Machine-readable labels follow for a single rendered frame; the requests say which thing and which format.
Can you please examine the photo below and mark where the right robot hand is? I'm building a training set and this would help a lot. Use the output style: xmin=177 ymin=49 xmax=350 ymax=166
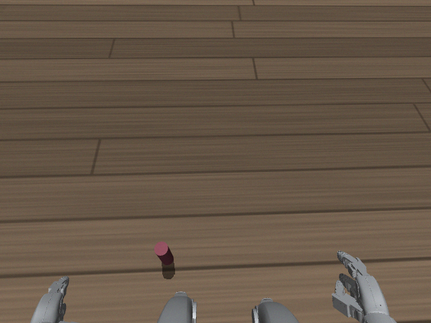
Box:
xmin=332 ymin=251 xmax=390 ymax=323

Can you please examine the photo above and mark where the left robot hand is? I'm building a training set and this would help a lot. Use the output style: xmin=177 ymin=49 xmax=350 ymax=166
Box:
xmin=30 ymin=276 xmax=79 ymax=323

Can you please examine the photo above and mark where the can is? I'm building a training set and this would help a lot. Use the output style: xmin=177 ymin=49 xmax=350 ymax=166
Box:
xmin=154 ymin=242 xmax=174 ymax=265

